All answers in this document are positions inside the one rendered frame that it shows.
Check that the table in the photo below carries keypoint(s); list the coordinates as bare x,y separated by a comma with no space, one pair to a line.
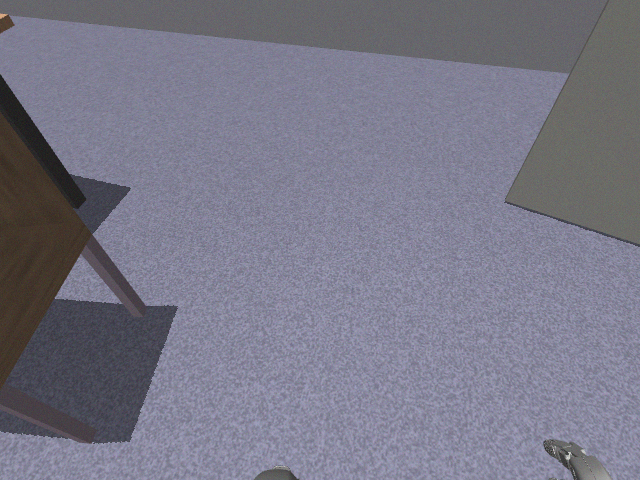
25,128

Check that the chair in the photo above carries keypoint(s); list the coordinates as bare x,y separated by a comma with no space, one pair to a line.
41,238

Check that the right robot hand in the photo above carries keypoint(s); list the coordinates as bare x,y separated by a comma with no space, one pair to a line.
574,458

